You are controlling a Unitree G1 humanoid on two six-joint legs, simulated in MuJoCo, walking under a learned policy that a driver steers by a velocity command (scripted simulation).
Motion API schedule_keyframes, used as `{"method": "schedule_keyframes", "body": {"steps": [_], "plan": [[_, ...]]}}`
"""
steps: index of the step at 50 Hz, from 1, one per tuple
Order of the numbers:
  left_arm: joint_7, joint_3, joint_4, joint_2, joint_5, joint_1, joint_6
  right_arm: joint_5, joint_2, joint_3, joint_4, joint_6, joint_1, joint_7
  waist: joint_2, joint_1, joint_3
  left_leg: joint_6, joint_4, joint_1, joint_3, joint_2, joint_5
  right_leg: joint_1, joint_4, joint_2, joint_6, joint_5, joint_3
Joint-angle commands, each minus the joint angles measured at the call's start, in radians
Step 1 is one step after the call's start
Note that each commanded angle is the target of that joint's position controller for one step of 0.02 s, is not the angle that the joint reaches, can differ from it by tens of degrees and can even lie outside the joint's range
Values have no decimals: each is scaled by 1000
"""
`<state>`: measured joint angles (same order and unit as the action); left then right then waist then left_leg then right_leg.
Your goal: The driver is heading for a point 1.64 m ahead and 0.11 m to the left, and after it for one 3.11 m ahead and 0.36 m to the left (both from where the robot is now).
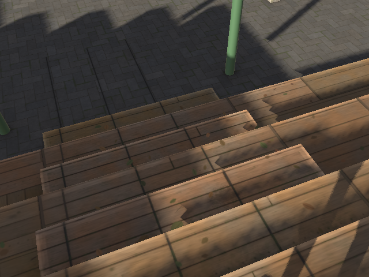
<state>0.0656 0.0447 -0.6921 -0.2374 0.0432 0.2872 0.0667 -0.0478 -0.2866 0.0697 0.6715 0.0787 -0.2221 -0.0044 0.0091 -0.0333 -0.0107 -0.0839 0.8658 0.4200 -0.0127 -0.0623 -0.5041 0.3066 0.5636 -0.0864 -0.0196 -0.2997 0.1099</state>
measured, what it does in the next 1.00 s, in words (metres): steps on the spot: right foot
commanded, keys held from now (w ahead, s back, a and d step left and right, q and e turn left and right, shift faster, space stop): q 0.34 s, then no key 0.08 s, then e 0.46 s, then w+e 0.12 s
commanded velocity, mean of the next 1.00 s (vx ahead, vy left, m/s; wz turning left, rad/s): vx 0.01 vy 0.00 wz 0.07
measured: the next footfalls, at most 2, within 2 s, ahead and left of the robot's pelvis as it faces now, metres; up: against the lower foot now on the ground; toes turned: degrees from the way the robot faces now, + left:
right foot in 0.58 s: +0.10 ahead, -0.11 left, +0.00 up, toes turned +3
left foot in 1.48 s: +0.32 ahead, +0.13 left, -0.14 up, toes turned -5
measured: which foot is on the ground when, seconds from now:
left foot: down 0.00-0.90, up 0.92-1.00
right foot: down 0.00-0.14, up 0.16-0.56, down 0.58-1.00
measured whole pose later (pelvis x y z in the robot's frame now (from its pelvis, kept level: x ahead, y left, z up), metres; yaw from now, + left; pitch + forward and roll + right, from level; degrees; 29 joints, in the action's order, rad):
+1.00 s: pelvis +0.03 -0.02 +0.00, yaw +3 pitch +1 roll -1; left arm -0.03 0.03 -0.75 -0.26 0.07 0.29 0.12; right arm -0.08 -0.32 0.05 0.64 0.06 -0.23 -0.01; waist 0.02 -0.01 0.00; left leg -0.03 1.03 0.42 -0.07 -0.01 -0.56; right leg 0.30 0.54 0.07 -0.09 -0.26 0.03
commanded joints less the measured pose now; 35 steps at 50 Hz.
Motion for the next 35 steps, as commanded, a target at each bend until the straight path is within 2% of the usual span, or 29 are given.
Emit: {"method": "schedule_keyframes", "body": {"steps": [1, 2, 3, 4, 6, 7, 8, 9, 10, 11, 12, 13, 14, 15, 16, 17, 18, 19, 22, 24, 26, 28, 29, 30, 31, 32, 33, 34, 35], "plan": [[22, 49, 30, -126, -11, 30, 33, -16, -17, -7, -104, -3, 60, 4, -95, 6, 29, 49, 229, 213, -30, 99, -111, -150, -328, -349, -219, 243, -280], [26, 52, 53, -138, -25, -49, 38, -23, 1, -14, -90, -9, 37, 21, -97, 19, 11, 73, 118, 150, 29, 100, 9, -139, -309, -277, -161, 254, -183], [31, 61, 55, -163, -22, -88, 40, -32, 25, -20, -80, -11, 27, 40, -100, 18, -17, 96, 48, 55, 65, 96, 82, -97, -269, -234, -119, 275, -108], [30, 73, 61, -195, -1, -101, 38, -27, 23, -16, -77, -8, 7, 59, -112, 20, -29, 112, 2, -38, 99, 81, 113, -40, -227, -207, -92, 256, -46], [11, 89, 76, -229, 42, -136, 30, 0, -23, 9, -45, 1, -80, 83, -89, 42, -34, 132, -176, -210, 146, 54, 288, 58, -92, -197, -62, 147, 18], [-10, 87, 92, -228, 67, -166, 23, 5, -52, 31, -10, 15, -195, 81, -5, 89, -56, 127, -193, -409, 172, -10, 461, 212, 76, -175, -56, 70, 66], [-30, 65, 121, -131, 79, -180, 30, -3, -165, 74, 14, 28, -345, 60, 184, 166, -96, 64, -331, -616, -5, 51, 801, 415, 359, -71, -1, -219, 108], [-41, 32, 184, -15, 29, -67, 58, -5, -402, 123, -72, 46, -399, 20, 228, 88, -256, -212, -371, -787, -525, 402, 1414, 561, 624, 55, 65, -540, -35], [-44, 29, 178, -23, -43, -128, 83, -53, -326, 108, -47, 59, -398, 37, 41, 156, -119, -259, -387, -701, -598, 481, 1483, 712, 668, 114, 93, -481, -268], [-38, 38, 184, -101, -61, -169, 86, -36, -247, 86, -42, 57, -302, 58, 88, 128, -55, -276, -408, -574, -557, 493, 1253, 755, 753, 73, 109, -425, -269], [-24, 70, 151, -205, -43, -141, 78, 8, -185, 60, -36, 46, -220, 74, 61, 61, -38, -248, -411, -425, -494, 451, 1099, 705, 851, 41, 106, -339, -238], [-17, 68, 111, -220, -14, -94, 60, 39, -166, 42, -44, 32, -97, 83, 57, -13, -40, -200, -431, -217, -402, 390, 1013, 583, 885, 18, 103, -242, -225], [-25, 54, 87, -198, 17, -67, 38, 27, -159, 33, -63, 19, -14, 85, 43, -58, -20, -152, -453, -42, -319, 321, 967, 447, 850, 15, 102, -129, -224], [-37, 39, 87, -161, 27, -67, 22, 6, -147, 26, -59, 11, 14, 78, 31, -62, -34, -126, -459, 20, -287, 273, 924, 393, 847, 36, 108, -27, -208], [-50, 23, 89, -129, 24, -63, 7, -4, -135, 19, -52, 10, 9, 64, 22, -54, -63, -122, -459, 20, -268, 243, 879, 374, 838, 50, 115, 37, -192], [-59, 13, 93, -112, 12, -57, -4, -10, -130, 14, -38, 16, -17, 52, 19, -44, -71, -120, -455, -3, -260, 223, 843, 377, 817, 56, 119, 75, -184], [-64, 10, 86, -119, 2, -49, -12, -9, -124, 9, -27, 25, -40, 46, 25, -31, -74, -117, -449, -50, -256, 217, 795, 401, 798, 52, 127, 93, -187], [-67, 6, 81, -123, 4, -45, -20, -4, -115, 3, -19, 33, -67, 44, 40, -17, -73, -109, -438, -95, -261, 214, 757, 430, 780, 41, 138, 99, -190], [-79, -9, 55, -109, 19, -50, -41, 21, -85, -25, -16, 40, -77, 61, 40, 0, -72, -82, -394, -176, -293, 219, 667, 448, 663, 0, 171, 102, -207], [-112, -18, 6, -83, 21, -26, -48, 49, -65, -53, -10, 38, -63, 89, 48, 2, -49, -32, -361, -164, -280, 195, 588, 382, 485, -42, 184, 116, -199], [-142, -18, -19, -81, -1, -52, -36, 74, -94, -61, -4, 30, -56, 114, 78, 20, -30, 21, -371, -119, -284, 184, 549, 257, 335, -43, 189, 121, -151], [-157, -21, -44, -89, -30, -56, -19, 90, -131, -60, 1, 17, -22, 145, 79, 11, -32, 66, -391, -110, -298, 195, 605, 112, 180, -42, 182, 225, -140], [-159, -15, -54, -110, -41, -43, -11, 97, -146, -57, 4, 9, -6, 157, 69, 4, -45, 86, -391, -145, -300, 195, 625, 64, 102, -36, 167, 261, -141], [-152, -10, -52, -147, -43, -73, -5, 92, -161, -47, 2, -1, -39, 155, 41, 52, -65, 90, -412, -199, -281, 172, 534, 54, 65, -13, 132, 201, -146], [-141, -7, -47, -168, -31, -110, -3, 83, -179, -37, 5, -10, -69, 147, 33, 86, -63, 75, -435, -241, -282, 163, 404, 77, 22, -7, 107, 136, -154], [-126, -6, -34, -171, -20, -143, -2, 72, -203, -23, -6, -15, -53, 128, 31, 100, -54, 37, -441, -273, -281, 171, 326, 114, 1, -5, 87, 113, -156], [-105, -13, -19, -152, -13, -157, 5, 65, -208, -14, -28, -16, -6, 101, 32, 103, -60, -29, -436, -292, -287, 188, 275, 144, 2, -3, 72, 107, -154], [-85, -16, -2, -144, -7, -177, 12, 47, -209, -3, -51, -11, 3, 73, 7, 121, -34, -101, -445, -305, -263, 206, 288, 219, 16, 11, 45, 96, -167], [-73, -23, -3, -123, -3, -147, 17, 40, -203, 2, -53, -8, -5, 53, 22, 113, -39, -179, -446, -329, -286, 241, 301, 237, 36, 5, 34, 123, -182]]}}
